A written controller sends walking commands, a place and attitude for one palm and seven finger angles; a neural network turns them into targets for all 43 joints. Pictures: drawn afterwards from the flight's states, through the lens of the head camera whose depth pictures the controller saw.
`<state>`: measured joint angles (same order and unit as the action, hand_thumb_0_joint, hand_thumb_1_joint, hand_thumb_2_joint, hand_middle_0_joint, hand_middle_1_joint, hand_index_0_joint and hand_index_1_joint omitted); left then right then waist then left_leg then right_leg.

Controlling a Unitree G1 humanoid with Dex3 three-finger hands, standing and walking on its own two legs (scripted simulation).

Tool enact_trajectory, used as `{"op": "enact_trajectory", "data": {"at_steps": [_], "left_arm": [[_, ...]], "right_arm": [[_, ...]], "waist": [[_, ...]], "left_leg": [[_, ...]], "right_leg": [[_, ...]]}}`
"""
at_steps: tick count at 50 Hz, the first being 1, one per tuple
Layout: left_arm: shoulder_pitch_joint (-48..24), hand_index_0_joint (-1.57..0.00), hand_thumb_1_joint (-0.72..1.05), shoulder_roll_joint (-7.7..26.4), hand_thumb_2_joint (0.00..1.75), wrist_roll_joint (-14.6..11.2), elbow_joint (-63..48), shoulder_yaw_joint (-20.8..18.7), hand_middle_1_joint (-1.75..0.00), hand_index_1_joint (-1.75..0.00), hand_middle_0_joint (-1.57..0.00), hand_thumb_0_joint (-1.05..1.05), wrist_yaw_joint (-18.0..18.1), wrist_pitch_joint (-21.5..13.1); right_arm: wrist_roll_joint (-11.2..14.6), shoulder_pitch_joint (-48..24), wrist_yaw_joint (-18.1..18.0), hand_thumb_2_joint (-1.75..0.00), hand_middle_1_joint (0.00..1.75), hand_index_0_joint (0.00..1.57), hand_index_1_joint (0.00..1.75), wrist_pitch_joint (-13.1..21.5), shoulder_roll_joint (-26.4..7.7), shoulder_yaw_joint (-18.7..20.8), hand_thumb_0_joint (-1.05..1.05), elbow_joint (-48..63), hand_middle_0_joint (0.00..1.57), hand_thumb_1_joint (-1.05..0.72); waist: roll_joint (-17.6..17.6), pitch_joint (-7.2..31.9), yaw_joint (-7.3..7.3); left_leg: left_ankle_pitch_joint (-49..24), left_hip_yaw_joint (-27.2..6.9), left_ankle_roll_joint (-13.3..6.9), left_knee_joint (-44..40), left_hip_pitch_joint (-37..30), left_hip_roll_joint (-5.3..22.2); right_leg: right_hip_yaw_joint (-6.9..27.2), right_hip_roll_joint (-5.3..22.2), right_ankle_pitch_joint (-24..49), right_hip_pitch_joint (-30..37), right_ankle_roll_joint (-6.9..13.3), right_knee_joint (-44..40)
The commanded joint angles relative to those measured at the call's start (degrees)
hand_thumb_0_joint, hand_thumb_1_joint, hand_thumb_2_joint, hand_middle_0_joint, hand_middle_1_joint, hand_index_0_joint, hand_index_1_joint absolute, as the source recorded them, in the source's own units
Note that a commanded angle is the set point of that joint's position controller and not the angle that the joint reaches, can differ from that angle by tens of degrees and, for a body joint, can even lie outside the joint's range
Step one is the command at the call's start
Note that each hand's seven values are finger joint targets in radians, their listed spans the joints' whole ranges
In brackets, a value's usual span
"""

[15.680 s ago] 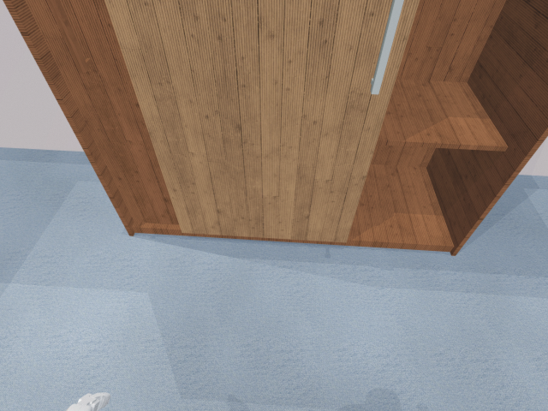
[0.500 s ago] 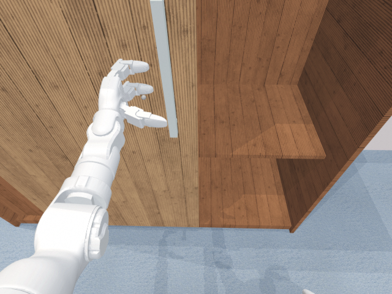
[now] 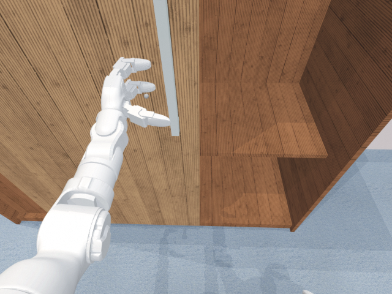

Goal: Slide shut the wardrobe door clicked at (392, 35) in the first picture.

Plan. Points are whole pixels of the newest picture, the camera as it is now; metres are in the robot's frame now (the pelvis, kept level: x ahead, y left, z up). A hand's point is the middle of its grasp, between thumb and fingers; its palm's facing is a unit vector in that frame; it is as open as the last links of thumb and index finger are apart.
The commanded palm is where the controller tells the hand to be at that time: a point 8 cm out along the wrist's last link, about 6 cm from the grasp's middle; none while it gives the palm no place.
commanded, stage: feel for the door with the fingertips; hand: left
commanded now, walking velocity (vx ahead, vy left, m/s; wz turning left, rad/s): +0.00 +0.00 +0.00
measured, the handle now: (170, 76) +0.50 +0.08 +0.18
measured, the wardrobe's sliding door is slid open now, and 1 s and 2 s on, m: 0.47 0.47 0.47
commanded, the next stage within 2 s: slide the fingers in behind the handle in 0.42 s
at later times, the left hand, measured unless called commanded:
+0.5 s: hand (147, 95) +0.46 +0.12 +0.17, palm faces +0.08 -1.00 -0.01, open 13.7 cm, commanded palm +0.47 +0.13 +0.16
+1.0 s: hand (165, 101) +0.45 +0.09 +0.16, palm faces +0.02 -1.00 -0.01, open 13.9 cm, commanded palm +0.44 +0.12 +0.16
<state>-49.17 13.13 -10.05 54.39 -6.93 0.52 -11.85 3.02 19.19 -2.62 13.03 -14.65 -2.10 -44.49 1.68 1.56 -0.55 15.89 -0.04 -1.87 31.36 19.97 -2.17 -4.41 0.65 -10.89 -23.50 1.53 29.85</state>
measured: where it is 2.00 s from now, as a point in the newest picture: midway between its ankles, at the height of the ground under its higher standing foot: outside the picture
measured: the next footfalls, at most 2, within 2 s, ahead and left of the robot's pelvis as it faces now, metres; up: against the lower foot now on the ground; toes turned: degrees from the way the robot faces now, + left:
none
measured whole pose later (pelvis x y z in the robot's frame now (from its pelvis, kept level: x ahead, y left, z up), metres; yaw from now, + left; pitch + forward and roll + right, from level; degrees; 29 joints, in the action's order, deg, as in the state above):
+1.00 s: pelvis +0.01 +0.00 +0.00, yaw +1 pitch +4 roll +0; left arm -47.4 7.2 -10.1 50.9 -2.2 4.6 -10.1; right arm 2.5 18.3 -2.3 15.1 -14.2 -2.1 -45.9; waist 2.1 1.6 0.3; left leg 16.4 -0.4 -1.8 31.1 19.0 -2.8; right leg -4.5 1.3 -12.4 -23.1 1.4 31.1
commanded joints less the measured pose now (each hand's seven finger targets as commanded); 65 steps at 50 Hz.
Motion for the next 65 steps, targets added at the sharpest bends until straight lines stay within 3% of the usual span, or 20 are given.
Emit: {"op": "enact_trajectory", "data": {"at_steps": [1, 3, 4, 6, 10, 25, 29, 34, 37, 40, 42, 45, 47, 49, 50, 53, 56, 59, 61, 65], "left_arm": [[-33.15, -0.3, -0.5, -4.92, 0.3, 0.72, -11.84, 7.04, -1.2, -1.2, -0.3, 0.0, -1.43, -1.53], [-33.69, -0.3, -0.5, -5.59, 0.3, 0.67, -12.98, 7.45, -1.2, -1.2, -0.3, 0.0, -0.97, -1.38], [-33.52, -0.3, -0.5, -6.75, 0.3, 0.58, -13.35, 8.07, -1.2, -1.2, -0.3, 0.0, -0.91, -1.22], [-32.96, -0.3, -0.5, -4.3, 0.3, 1.1, -10.94, 6.69, -1.2, -1.2, -0.3, 0.0, -0.49, -0.84], [-36.1, -0.3, -0.5, -5.45, 0.3, 1.04, -10.71, 7.76, -1.2, -1.2, -0.3, 0.0, -0.17, -0.65], [-38.29, -0.3, -0.5, -7.94, 0.3, 0.67, -10.42, 9.94, -1.2, -1.2, -0.3, 0.0, 0.88, -1.19], [-38.85, -0.3, -0.5, -9.9, 0.3, 0.64, -11.01, 11.41, -1.2, -1.2, -0.3, 0.0, 1.17, -1.44], [-38.22, -0.3, -0.5, -9.06, 0.3, 1.23, -11.96, 11.08, -1.2, -1.2, -0.3, 0.0, 1.17, -1.81], [-36.8, -0.3, -0.5, -10.63, 0.3, 1.45, -11.68, 12.06, -1.2, -1.2, -0.3, 0.0, 0.87, -1.73], [-34.89, -0.3, -0.5, -8.66, 0.3, 1.14, -11.9, 10.42, -1.2, -1.2, -0.3, 0.0, 0.24, -1.57], [-33.38, -0.3, -0.5, -12.05, 0.3, 0.89, -13.15, 12.69, -1.2, -1.2, -0.3, 0.0, -0.19, -1.5], [-32.21, -0.3, -0.5, -12.65, 0.3, 0.52, -15.44, 13.03, -1.2, -1.2, -0.3, 0.0, -0.09, -1.17], [-30.89, -0.3, -0.5, -9.17, 0.3, -0.56, -15.78, 8.79, -1.2, -1.2, -0.3, 0.0, 0.74, -0.72], [-32.75, -0.3, -0.5, -2.35, 0.3, -0.62, -16.86, 2.01, -1.2, -1.2, -0.3, 0.0, 3.05, -0.75], [-32.53, -0.3, -0.5, -2.57, 0.3, 0.42, -17.44, 3.19, -1.2, -1.2, -0.3, 0.0, 3.69, -0.98], [-30.2, -0.3, -0.5, -4.9, 0.3, 3.14, -20.36, 6.48, -1.2, -1.2, -0.3, 0.0, 3.7, -1.95], [-27.29, -0.3, -0.5, -4.47, 0.3, 2.86, -21.42, 5.76, -1.2, -1.2, -0.3, 0.0, 3.25, -1.52], [-26.83, -0.3, -0.5, -3.61, 0.3, 1.56, -21.56, 4.51, -1.2, -1.2, -0.3, 0.0, 2.5, -0.61], [-26.0, -0.3, -0.5, -1.47, 0.3, 1.42, -20.97, 2.89, -1.2, -1.2, -0.3, 0.0, 2.39, -0.16], [-25.1, -0.3, -0.5, -2.19, 0.3, 1.34, -22.84, 3.21, -1.2, -1.2, -0.3, 0.0, 2.1, 0.18]], "right_arm": [[0.3, 0.61, -0.18, -0.9, 0.3, 0.2, 0.3, 3.05, -6.6, 2.67, 0.0, 5.21, 0.2, -0.9], [0.24, 0.84, -0.04, -0.9, 0.3, 0.2, 0.3, 3.17, -6.59, 2.82, 0.0, 4.94, 0.2, -0.9], [0.26, 0.5, 0.05, -0.9, 0.3, 0.2, 0.3, 3.34, -6.35, 2.83, 0.0, 5.06, 0.2, -0.9], [0.14, 0.74, -0.18, -0.9, 0.3, 0.2, 0.3, 3.03, -6.8, 2.74, 0.0, 4.28, 0.2, -0.9], [0.5, 0.39, -0.62, -0.9, 0.3, 0.2, 0.3, 3.04, -6.59, 2.26, 0.0, 4.17, 0.2, -0.9], [0.53, 0.55, -1.52, -0.9, 0.3, 0.2, 0.3, 4.18, -6.88, 1.8, 0.0, 3.19, 0.2, -0.9], [0.52, 0.39, -1.52, -0.9, 0.3, 0.2, 0.3, 4.91, -6.78, 1.79, 0.0, 3.04, 0.2, -0.9], [0.17, 0.99, -1.07, -0.9, 0.3, 0.2, 0.3, 5.35, -6.75, 2.13, 0.0, 3.1, 0.2, -0.9], [0.12, 0.94, -0.65, -0.9, 0.3, 0.2, 0.3, 5.35, -6.47, 2.16, 0.0, 3.11, 0.2, -0.9], [0.05, 0.77, -0.4, -0.9, 0.3, 0.2, 0.3, 5.22, -6.6, 2.41, 0.0, 3.35, 0.2, -0.9], [0.24, 0.11, -0.09, -0.9, 0.3, 0.2, 0.3, 5.26, -6.12, 2.35, 0.0, 3.98, 0.2, -0.9], [0.29, -0.24, 0.08, -0.9, 0.3, 0.2, 0.3, 5.39, -6.0, 2.4, 0.0, 4.42, 0.2, -0.9], [0.02, -0.81, 0.09, -0.9, 0.3, 0.2, 0.3, 4.94, -6.23, 2.49, 0.0, 4.52, 0.2, -0.9], [-0.4, -1.0, 0.09, -0.9, 0.3, 0.2, 0.3, 4.22, -6.04, 2.31, 0.0, 4.76, 0.2, -0.9], [-0.32, -1.5, 0.17, -0.9, 0.3, 0.2, 0.3, 3.85, -5.59, 2.17, 0.0, 5.11, 0.2, -0.9], [-0.26, -2.16, 0.54, -0.9, 0.3, 0.2, 0.3, 3.09, -4.93, 2.34, 0.0, 5.99, 0.2, -0.9], [-0.21, -2.77, 0.5, -0.9, 0.3, 0.2, 0.3, 2.49, -5.02, 2.41, 0.0, 6.87, 0.2, -0.9], [0.13, -3.46, 0.04, -0.9, 0.3, 0.2, 0.3, 2.02, -4.95, 2.25, 0.0, 7.18, 0.2, -0.9], [0.09, -3.87, -0.28, -0.9, 0.3, 0.2, 0.3, 1.52, -5.16, 2.1, 0.0, 7.2, 0.2, -0.9], [0.2, -3.95, -0.19, -0.9, 0.3, 0.2, 0.3, 1.15, -4.73, 2.13, 0.0, 7.35, 0.2, -0.9]], "waist": [[-1.75, 13.56, -6.69], [-3.19, 14.74, -7.16], [-1.59, 14.8, -6.94], [-3.94, 13.14, -6.7], [-2.02, 10.72, -7.7], [-3.14, 12.36, -8.32], [-0.66, 11.9, -8.58], [-2.73, 14.03, -8.27], [-0.92, 13.37, -7.82], [-2.98, 14.04, -7.14], [-0.62, 13.57, -7.07], [-1.86, 13.89, -6.69], [-3.63, 15.37, -5.15], [-5.34, 17.86, -4.13], [-7.35, 16.47, -4.56], [-2.88, 15.91, -4.49], [-2.18, 16.79, -3.47], [-5.26, 16.2, -3.74], [-4.51, 15.53, -3.37], [-3.92, 16.13, -3.34]], "left_leg": [[1.29, -2.43, 0.72, -6.57, -6.08, 2.56], [-0.26, -2.67, 0.77, -6.25, -7.16, 2.63], [-0.36, -2.44, 0.85, -6.01, -7.77, 2.59], [0.3, -2.73, 0.78, -6.31, -6.11, 2.61], [4.1, -2.9, 0.85, -6.98, -5.41, 2.56], [4.55, -3.92, 1.21, -6.99, -6.97, 3.11], [6.93, -4.53, 1.57, -7.4, -7.74, 3.25], [3.69, -4.39, 1.52, -6.69, -8.06, 2.9], [2.48, -4.53, 1.8, -6.55, -8.52, 2.84], [1.52, -3.89, 1.55, -6.21, -7.73, 2.62], [1.15, -3.78, 1.69, -6.17, -8.53, 2.6], [0.97, -3.83, 1.71, -6.21, -8.56, 2.59], [-0.88, -3.82, 1.84, -6.3, -8.31, 2.5], [-2.98, -2.55, 1.28, -5.98, -6.78, 2.14], [-3.41, -1.86, 0.8, -6.04, -5.63, 2.23], [-5.33, -1.29, 0.93, -6.13, -7.63, 2.38], [-7.32, -1.18, 1.06, -6.21, -8.75, 2.45], [-5.69, -0.77, 0.66, -6.63, -7.91, 2.36], [-5.28, -0.53, 0.55, -6.81, -7.08, 2.23], [-7.31, -0.36, 0.62, -6.71, -8.19, 2.15]], "right_leg": [[3.43, -0.2, -1.68, 2.9, -0.16, -4.69], [3.33, -0.33, -0.52, 3.03, -0.25, -4.51], [3.48, -0.31, -0.47, 2.54, -0.21, -4.51], [3.24, -0.19, -1.11, 2.81, -0.15, -4.51], [3.45, -0.06, -3.53, 0.87, -0.14, -4.74], [3.26, -0.1, -3.32, -0.42, -0.15, -3.75], [3.13, -0.03, -4.18, -1.97, -0.06, -3.29], [2.94, -0.17, -2.64, -0.35, -0.09, -3.11], [2.75, -0.14, -1.83, -0.68, 0.08, -2.85], [2.82, -0.15, -1.48, 1.07, 0.04, -3.26], [2.71, -0.21, -1.25, 0.5, 0.14, -3.05], [2.62, -0.22, -0.98, 1.2, 0.11, -3.09], [2.43, -0.4, -0.02, 3.28, 0.16, -2.95], [3.24, -0.31, 1.39, 7.23, -0.29, -3.39], [3.47, -0.26, 1.72, 8.2, -0.61, -3.84], [3.35, -0.23, 3.29, 7.36, -0.28, -3.71], [3.23, -0.26, 5.23, 8.85, 0.03, -3.65], [3.71, -0.42, 4.8, 10.4, -0.29, -4.81], [3.8, -0.2, 4.32, 11.17, -0.32, -5.16], [3.64, -0.34, 6.78, 11.7, -0.27, -5.08]]}}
